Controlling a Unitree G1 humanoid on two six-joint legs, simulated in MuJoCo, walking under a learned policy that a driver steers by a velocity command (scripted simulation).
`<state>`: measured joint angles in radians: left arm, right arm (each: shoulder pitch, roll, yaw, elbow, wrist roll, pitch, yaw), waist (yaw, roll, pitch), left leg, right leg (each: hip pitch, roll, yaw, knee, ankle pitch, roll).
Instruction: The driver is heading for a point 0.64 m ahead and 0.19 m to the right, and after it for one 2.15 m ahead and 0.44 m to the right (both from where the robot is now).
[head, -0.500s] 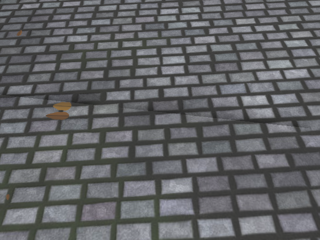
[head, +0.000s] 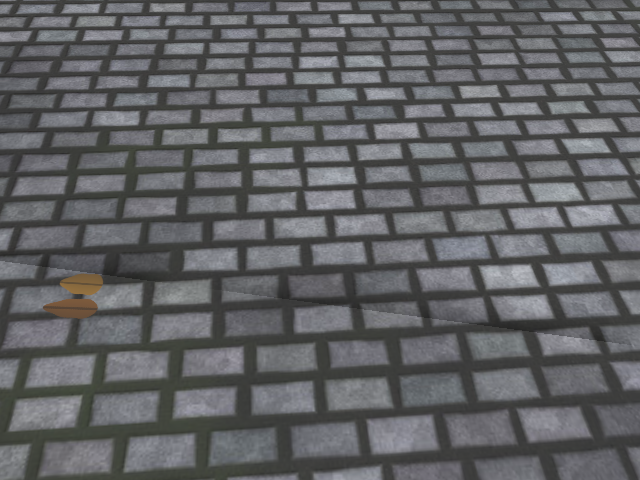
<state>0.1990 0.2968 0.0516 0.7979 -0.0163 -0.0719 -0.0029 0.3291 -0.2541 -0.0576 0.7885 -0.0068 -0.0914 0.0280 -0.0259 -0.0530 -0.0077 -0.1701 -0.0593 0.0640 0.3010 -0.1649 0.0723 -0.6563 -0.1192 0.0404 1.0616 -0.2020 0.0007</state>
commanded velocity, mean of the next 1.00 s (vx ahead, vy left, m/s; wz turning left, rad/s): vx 0.46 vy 0.00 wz -0.39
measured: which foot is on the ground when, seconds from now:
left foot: down 0.00-0.34, up 0.36-0.80, down 0.82-1.00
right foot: up 0.00-0.30, down 0.32-0.84, up 0.86-1.00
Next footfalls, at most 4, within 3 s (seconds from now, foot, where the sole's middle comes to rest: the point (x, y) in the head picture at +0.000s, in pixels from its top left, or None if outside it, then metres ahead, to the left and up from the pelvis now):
0.32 right None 0.33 -0.17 -0.78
0.82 left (342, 418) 0.64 -0.06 -0.78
1.22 right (453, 444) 0.58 -0.30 -0.78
2.50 right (432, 336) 0.85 -0.29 -0.78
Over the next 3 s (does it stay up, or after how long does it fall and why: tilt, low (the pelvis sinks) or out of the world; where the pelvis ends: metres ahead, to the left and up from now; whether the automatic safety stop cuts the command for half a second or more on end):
stays up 1.02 -0.17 -0.03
